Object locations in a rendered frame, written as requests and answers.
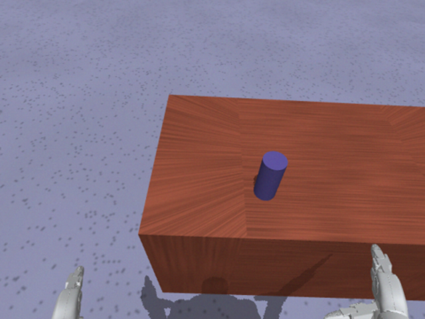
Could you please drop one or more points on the left robot hand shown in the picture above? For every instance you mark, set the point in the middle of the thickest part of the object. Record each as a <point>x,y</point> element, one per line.
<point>68,302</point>

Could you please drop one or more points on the can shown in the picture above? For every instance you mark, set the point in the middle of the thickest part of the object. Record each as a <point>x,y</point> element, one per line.
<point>270,175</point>

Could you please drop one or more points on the right robot hand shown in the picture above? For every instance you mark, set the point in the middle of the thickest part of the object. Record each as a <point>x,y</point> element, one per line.
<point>387,290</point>

